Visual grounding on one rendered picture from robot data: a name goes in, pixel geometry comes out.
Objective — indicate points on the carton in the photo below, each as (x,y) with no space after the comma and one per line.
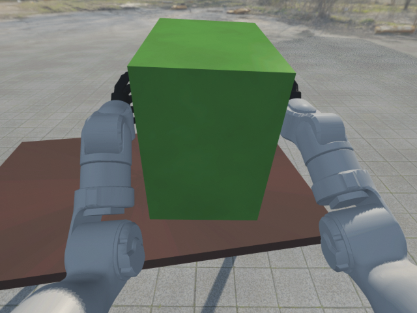
(209,101)

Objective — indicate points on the robot left upper arm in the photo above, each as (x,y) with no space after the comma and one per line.
(100,258)

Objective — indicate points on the robot right hand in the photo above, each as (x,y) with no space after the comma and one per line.
(295,93)

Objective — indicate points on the robot left forearm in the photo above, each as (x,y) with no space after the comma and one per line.
(105,160)

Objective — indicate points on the table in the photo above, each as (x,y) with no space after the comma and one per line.
(37,185)

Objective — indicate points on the robot left hand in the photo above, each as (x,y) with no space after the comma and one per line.
(122,90)

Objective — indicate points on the robot right upper arm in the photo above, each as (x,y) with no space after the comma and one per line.
(366,243)

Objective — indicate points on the robot right forearm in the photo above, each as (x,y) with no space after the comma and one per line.
(338,179)

